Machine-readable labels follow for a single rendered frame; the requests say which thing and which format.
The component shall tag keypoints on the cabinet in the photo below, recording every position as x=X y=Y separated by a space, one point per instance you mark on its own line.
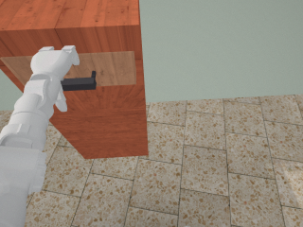
x=106 y=122

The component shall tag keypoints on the drawer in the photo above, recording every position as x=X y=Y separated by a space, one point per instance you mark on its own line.
x=112 y=68

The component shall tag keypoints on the left robot upper arm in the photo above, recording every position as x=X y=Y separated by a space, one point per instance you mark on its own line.
x=22 y=171

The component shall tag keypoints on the left robot forearm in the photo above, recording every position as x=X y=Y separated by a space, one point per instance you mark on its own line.
x=30 y=118

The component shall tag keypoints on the left robot hand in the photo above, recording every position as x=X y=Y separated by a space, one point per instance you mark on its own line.
x=58 y=63

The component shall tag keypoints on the handle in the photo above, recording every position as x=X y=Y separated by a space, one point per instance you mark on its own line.
x=80 y=84

